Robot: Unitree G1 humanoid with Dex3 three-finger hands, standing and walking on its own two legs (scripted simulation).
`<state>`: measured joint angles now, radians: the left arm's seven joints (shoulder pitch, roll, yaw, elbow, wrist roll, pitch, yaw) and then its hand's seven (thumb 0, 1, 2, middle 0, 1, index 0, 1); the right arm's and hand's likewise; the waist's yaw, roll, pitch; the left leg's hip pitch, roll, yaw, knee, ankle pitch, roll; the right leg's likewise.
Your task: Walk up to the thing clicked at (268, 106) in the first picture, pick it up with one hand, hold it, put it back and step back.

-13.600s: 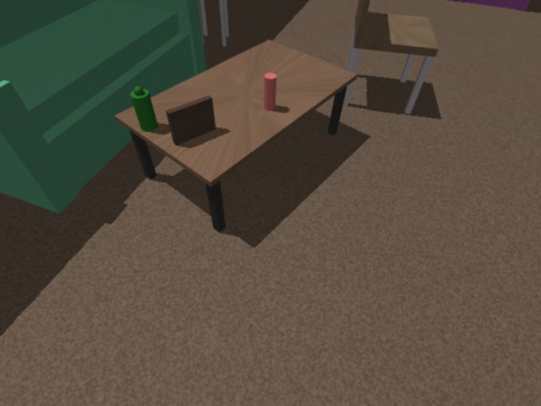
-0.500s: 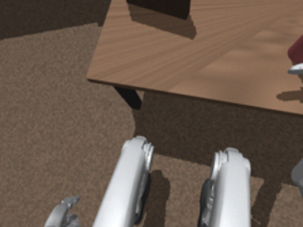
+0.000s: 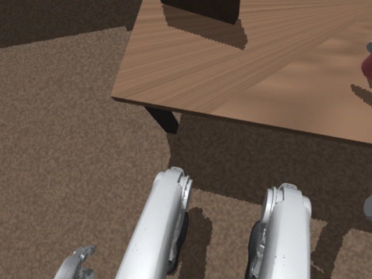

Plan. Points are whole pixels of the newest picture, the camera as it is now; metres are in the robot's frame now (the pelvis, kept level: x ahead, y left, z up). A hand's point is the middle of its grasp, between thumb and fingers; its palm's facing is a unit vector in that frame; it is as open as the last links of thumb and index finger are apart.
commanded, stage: close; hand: right
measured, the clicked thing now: out of the picture +0.55 -0.29 +0.03
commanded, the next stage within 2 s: settle in 0.06 s
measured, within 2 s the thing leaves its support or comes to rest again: leaves its support in 0.42 s
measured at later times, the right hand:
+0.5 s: hand out of the picture +0.53 -0.30 +0.06, palm faces +0.30 +0.95 -0.04, open 7.9 cm
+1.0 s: hand out of the picture +0.55 -0.30 +0.11, palm faces +0.29 +0.96 -0.03, open 8.0 cm
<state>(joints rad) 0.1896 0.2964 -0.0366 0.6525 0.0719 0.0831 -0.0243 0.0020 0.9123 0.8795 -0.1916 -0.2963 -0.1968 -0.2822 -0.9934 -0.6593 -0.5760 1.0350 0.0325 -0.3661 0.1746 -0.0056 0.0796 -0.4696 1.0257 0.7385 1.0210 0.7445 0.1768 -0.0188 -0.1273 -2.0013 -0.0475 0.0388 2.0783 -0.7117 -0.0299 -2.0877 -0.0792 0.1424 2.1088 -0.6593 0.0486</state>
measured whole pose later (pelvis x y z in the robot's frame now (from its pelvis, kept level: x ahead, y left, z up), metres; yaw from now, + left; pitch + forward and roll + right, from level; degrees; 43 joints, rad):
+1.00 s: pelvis +0.01 +0.00 +0.08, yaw -1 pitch +36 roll +6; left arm 0.22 0.30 -0.01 0.64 0.04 0.06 -0.01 0.00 0.91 0.87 -0.19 -0.29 -0.20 -0.28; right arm -0.97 -0.64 -0.56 1.01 0.04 -0.32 0.17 0.00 0.23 -1.14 0.86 1.22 0.87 1.23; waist 0.18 -0.02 -0.15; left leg -1.78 -0.04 0.04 1.82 -0.68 -0.03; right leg -1.87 -0.09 0.12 1.86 -0.64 0.04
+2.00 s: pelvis +0.03 -0.01 +0.16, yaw -3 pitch +31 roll +5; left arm 0.24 0.26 0.01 0.64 0.03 0.05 0.00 0.00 0.92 0.86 -0.19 -0.29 -0.20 -0.26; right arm -0.75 -0.46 -0.48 0.85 0.09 -0.34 0.10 0.00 0.23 -1.15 0.86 1.22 0.87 1.23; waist 0.12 -0.04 -0.17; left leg -1.44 -0.03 0.03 1.52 -0.62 -0.03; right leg -1.53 -0.09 0.09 1.58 -0.59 0.03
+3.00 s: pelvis +0.07 -0.01 +0.29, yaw -6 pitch +12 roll +2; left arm 0.25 0.22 0.02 0.69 0.01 -0.02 0.04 0.01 0.91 0.88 -0.19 -0.29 -0.19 -0.28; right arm -0.24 -0.18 -0.22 0.53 0.15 -0.40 0.00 0.00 0.24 -1.16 0.87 1.21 0.88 1.22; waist 0.03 -0.03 -0.09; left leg -0.70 0.00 0.01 0.95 -0.47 -0.02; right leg -0.77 -0.07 0.03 0.98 -0.43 0.03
